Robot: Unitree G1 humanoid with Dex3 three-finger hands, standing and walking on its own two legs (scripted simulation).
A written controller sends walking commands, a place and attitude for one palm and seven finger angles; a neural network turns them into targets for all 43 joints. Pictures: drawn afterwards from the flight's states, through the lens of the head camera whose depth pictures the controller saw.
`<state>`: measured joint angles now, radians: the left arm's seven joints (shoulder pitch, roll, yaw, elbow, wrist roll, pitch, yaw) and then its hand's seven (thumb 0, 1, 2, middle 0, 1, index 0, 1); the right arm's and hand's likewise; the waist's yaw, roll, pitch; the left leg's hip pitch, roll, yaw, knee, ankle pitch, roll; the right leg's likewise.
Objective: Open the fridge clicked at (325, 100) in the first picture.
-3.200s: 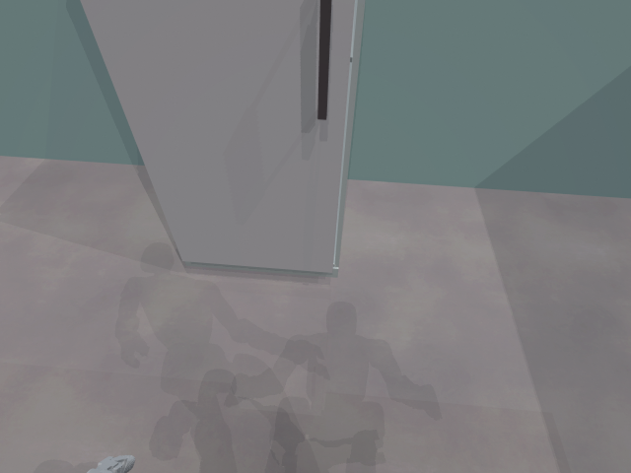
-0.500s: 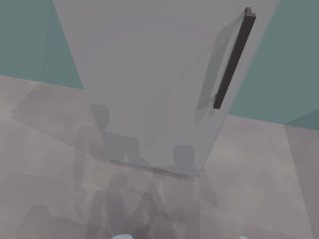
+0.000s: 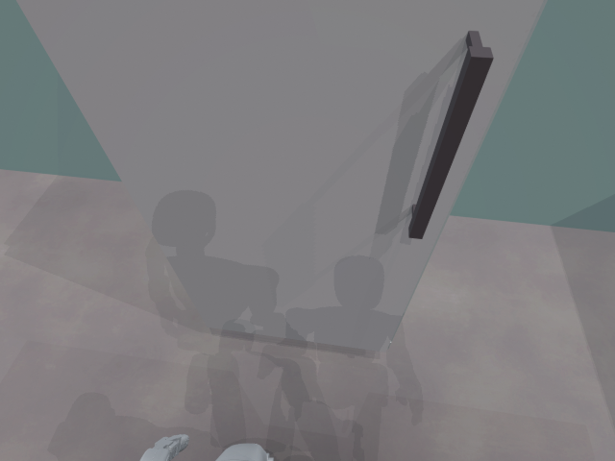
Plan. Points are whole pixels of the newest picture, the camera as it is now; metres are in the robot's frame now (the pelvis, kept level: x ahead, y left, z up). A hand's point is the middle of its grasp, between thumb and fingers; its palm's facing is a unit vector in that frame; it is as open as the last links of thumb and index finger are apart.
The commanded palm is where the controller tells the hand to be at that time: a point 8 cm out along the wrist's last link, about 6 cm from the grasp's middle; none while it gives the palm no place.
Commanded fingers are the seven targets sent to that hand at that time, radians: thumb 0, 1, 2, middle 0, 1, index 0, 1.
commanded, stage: come to a stop and stand still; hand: right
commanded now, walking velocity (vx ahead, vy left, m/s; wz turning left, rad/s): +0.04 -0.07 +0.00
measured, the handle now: (439, 154) +0.46 -0.15 +0.14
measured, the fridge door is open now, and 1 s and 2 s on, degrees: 0 0 0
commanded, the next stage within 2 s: look again from close up in 1.16 s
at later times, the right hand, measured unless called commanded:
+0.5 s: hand out of the picture -0.03 -0.19 -0.18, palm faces +0.11 +0.97 -0.20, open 7.4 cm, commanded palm none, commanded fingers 0.00 -0.90 -0.90 0.20 0.30 0.20 0.30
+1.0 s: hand out of the picture -0.06 -0.20 -0.18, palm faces +0.04 +0.99 -0.16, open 7.4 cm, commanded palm none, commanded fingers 0.00 -0.90 -0.90 0.20 0.30 0.20 0.30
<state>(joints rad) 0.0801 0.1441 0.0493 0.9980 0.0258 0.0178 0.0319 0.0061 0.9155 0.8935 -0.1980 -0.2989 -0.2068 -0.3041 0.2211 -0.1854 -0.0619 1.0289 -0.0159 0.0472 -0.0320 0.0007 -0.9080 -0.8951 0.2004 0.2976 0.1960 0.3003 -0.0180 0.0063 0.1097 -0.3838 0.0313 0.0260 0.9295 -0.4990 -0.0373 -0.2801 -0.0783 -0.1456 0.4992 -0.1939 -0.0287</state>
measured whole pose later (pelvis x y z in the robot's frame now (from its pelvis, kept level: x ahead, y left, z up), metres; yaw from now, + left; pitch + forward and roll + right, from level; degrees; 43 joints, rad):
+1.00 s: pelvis -0.05 -0.04 +0.00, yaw -1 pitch -2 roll +0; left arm 0.30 0.11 0.01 1.16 0.01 -0.02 0.03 0.01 0.91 0.89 -0.20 -0.30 -0.21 -0.30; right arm 0.27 -0.14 0.00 1.16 -0.02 0.01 -0.03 0.00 -0.91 -0.90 0.20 0.30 0.20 0.30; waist 0.00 0.03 0.02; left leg -0.18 0.09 0.03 0.40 -0.19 -0.07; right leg -0.12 0.03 -0.10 0.39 -0.25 -0.06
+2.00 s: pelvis -0.04 +0.02 +0.00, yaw -2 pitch -1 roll -1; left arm 0.28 0.16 -0.01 1.12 0.02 -0.02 0.02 0.01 0.91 0.89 -0.19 -0.30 -0.20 -0.30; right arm 0.26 -0.16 0.01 1.11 -0.01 -0.02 -0.03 0.00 -0.91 -0.90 0.20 0.30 0.20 0.30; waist 0.00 -0.01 0.04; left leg -0.20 0.02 0.07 0.46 -0.24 0.02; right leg -0.13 -0.05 -0.06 0.42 -0.26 0.03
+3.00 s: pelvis -0.07 +0.01 -0.04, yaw -4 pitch +6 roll +1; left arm 0.27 0.19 -0.07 0.63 -0.02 -0.31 0.08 0.02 0.90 0.89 -0.20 -0.30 -0.21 -0.31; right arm 0.38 -0.28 -0.22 -0.14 0.29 -0.16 0.17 0.00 -0.16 -0.58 0.26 0.77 0.25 0.77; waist 0.00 -0.02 -0.05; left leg -0.58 0.05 0.11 0.87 -0.40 0.01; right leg -0.57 -0.04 0.00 0.91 -0.45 0.01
